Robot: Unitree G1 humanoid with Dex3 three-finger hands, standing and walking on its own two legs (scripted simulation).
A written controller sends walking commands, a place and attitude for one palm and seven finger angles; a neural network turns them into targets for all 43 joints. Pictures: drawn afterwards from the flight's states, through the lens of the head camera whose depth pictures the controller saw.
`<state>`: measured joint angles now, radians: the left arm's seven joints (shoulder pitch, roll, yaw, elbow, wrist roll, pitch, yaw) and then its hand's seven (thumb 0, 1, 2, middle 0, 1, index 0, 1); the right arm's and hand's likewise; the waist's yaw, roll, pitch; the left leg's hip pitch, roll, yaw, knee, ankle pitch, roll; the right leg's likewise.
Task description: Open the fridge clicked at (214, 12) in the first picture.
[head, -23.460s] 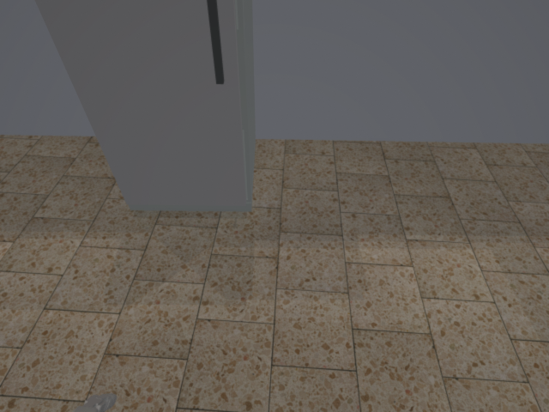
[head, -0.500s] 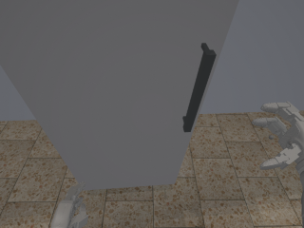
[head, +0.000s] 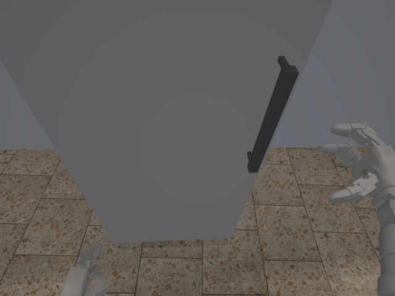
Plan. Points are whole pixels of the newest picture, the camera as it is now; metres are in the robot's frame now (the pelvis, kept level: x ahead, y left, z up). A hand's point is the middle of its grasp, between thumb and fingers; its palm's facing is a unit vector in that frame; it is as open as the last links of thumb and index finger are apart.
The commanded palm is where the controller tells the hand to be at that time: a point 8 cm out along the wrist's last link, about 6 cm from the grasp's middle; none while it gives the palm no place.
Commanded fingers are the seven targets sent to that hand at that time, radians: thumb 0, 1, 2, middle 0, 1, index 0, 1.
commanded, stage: move the hooked fingers beside the handle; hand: right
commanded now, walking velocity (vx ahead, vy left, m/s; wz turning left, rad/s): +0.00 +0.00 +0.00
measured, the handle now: (265, 123) +0.46 -0.11 +0.12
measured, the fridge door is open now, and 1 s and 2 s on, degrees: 0 0 0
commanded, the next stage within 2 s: none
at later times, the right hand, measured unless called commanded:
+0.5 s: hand (324, 149) +0.38 -0.21 +0.13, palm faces -0.10 +0.99 -0.01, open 14.0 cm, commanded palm +0.36 -0.26 +0.13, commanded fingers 0.00 0.50 -0.30 0.30 1.20 0.30 1.20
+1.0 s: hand (315, 139) +0.41 -0.20 +0.13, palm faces -0.13 +0.99 +0.00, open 14.0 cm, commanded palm +0.38 -0.25 +0.13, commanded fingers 0.00 0.50 -0.30 0.30 1.20 0.30 1.20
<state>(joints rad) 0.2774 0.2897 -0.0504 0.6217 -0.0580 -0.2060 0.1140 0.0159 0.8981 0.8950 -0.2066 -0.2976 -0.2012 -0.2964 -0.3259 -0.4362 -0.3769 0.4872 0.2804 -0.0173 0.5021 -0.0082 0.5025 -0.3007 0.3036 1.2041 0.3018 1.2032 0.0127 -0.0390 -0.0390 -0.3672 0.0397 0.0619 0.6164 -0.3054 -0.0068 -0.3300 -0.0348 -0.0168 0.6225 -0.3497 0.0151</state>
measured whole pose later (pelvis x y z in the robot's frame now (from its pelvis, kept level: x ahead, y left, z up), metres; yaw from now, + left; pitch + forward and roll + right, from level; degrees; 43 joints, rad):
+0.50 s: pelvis -0.01 -0.01 +0.00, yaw +1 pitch +5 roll +0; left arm 0.30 0.28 -0.05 0.63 -0.05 -0.15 0.10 0.01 0.90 0.89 -0.21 -0.30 -0.20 -0.30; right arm -0.50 -0.42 -0.34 0.67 0.23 -0.08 0.43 -0.01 0.50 -0.30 0.30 1.20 0.30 1.20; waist 0.04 -0.03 -0.04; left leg -0.41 0.04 0.05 0.63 -0.29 -0.01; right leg -0.38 -0.03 -0.03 0.64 -0.35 0.01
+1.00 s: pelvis +0.00 -0.01 +0.00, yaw +2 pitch +6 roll +0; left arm 0.36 0.28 -0.03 0.63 -0.05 -0.10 0.07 0.01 0.90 0.89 -0.21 -0.30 -0.20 -0.30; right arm -0.53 -0.40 -0.32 0.70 0.23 -0.11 0.41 -0.01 0.50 -0.30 0.30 1.20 0.30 1.20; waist 0.05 -0.03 -0.07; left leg -0.43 0.04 0.03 0.63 -0.30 -0.02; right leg -0.39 -0.03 -0.05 0.65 -0.36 0.00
